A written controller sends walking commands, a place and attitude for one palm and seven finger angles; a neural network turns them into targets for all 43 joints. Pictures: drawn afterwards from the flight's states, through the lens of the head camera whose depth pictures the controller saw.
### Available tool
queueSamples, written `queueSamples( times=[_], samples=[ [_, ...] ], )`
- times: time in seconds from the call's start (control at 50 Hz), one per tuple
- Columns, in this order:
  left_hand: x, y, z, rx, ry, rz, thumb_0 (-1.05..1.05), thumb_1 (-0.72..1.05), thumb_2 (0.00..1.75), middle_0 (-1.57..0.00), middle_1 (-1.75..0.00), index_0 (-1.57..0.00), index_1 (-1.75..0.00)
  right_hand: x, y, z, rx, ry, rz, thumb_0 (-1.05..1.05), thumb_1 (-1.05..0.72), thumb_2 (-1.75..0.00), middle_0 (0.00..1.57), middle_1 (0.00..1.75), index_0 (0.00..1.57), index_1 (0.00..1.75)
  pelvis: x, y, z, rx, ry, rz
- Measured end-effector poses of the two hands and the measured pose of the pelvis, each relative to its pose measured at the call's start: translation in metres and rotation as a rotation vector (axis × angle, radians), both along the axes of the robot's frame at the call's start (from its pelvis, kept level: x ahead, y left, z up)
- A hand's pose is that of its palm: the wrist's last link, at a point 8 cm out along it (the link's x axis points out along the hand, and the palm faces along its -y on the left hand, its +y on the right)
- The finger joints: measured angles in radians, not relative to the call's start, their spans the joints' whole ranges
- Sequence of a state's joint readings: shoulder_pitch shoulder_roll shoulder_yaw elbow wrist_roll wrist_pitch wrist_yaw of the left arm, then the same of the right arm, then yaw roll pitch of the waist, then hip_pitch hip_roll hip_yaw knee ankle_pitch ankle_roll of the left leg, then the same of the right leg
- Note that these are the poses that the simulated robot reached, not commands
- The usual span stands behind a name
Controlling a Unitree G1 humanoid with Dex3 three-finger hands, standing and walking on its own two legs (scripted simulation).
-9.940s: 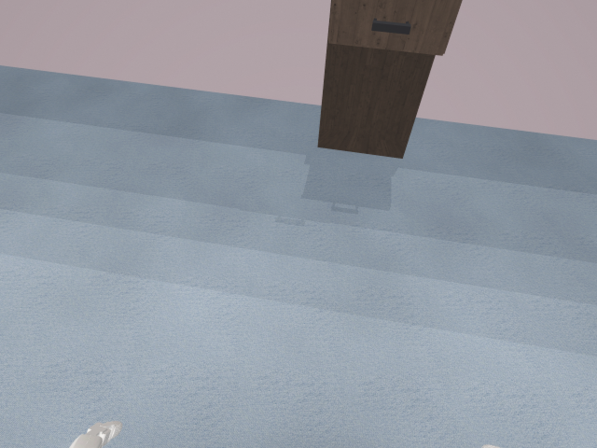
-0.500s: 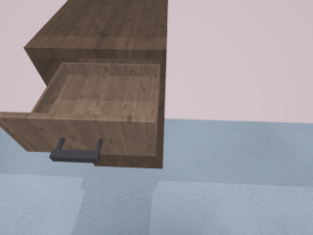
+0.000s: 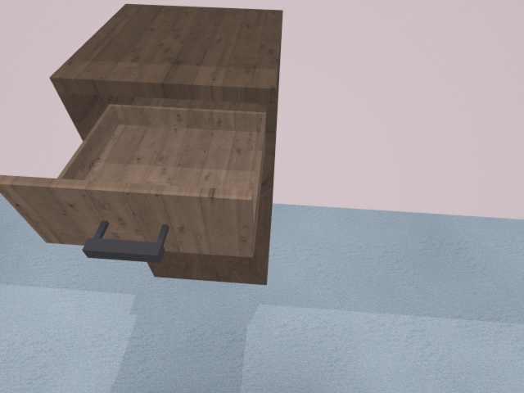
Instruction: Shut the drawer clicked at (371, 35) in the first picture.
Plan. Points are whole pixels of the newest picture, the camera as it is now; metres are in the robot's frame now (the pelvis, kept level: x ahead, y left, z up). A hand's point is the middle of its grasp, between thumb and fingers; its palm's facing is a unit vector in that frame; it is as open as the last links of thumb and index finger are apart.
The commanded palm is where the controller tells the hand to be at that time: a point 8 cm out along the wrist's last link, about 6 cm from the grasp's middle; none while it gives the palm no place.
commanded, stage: look again from close up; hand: left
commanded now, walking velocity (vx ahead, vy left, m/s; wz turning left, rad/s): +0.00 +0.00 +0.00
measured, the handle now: (129, 239) +0.36 +0.26 +0.00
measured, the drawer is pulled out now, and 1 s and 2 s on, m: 0.27 0.27 0.27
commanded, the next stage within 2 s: shuffle to correct the standing spot in 0.50 s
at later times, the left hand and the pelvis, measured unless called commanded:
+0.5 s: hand out of the picture -0.01 +0.23 -0.18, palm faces +0.04 -0.98 -0.19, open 7.3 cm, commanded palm none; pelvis -0.02 +0.06 +0.00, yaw +0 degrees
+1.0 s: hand out of the picture -0.01 +0.21 -0.19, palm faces +0.04 -0.99 -0.12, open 7.3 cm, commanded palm none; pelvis +0.04 +0.06 -0.01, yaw +0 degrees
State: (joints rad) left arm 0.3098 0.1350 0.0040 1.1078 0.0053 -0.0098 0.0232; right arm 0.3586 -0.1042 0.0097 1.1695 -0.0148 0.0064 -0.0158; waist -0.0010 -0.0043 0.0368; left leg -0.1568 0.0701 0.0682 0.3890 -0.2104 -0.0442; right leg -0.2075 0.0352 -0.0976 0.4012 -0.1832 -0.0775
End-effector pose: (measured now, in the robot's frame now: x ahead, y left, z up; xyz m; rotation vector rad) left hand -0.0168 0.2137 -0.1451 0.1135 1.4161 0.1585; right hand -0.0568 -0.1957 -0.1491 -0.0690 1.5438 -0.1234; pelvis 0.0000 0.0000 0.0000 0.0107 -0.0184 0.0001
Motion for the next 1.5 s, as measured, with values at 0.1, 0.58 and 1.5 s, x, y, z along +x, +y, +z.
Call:
queueSamples(
  times=[0.1,0.58,1.5],
  samples=[
    [-0.010,-0.006,-0.003,-0.011,0.015,-0.009,0.00,0.91,0.90,-0.20,-0.30,-0.20,-0.30,0.002,0.003,-0.003,-0.005,-0.018,-0.005,0.00,-0.91,-0.90,0.20,0.30,0.20,0.30,-0.004,0.006,-0.003,-0.018,-0.002,-0.006],
    [-0.004,0.067,-0.005,0.008,-0.059,-0.015,0.00,0.91,0.90,-0.19,-0.30,-0.20,-0.30,0.027,0.050,0.001,-0.034,-0.152,0.035,0.00,-0.92,-0.90,0.20,0.30,0.20,0.30,-0.015,0.062,-0.004,-0.009,-0.006,0.007],
    [0.061,0.084,0.005,0.110,-0.198,-0.119,0.00,0.91,0.90,-0.20,-0.30,-0.20,-0.30,0.101,0.008,-0.001,-0.087,-0.333,0.035,0.01,-0.92,-0.90,0.20,0.30,0.20,0.30,-0.014,0.051,-0.015,-0.013,0.000,-0.015]
  ],
)
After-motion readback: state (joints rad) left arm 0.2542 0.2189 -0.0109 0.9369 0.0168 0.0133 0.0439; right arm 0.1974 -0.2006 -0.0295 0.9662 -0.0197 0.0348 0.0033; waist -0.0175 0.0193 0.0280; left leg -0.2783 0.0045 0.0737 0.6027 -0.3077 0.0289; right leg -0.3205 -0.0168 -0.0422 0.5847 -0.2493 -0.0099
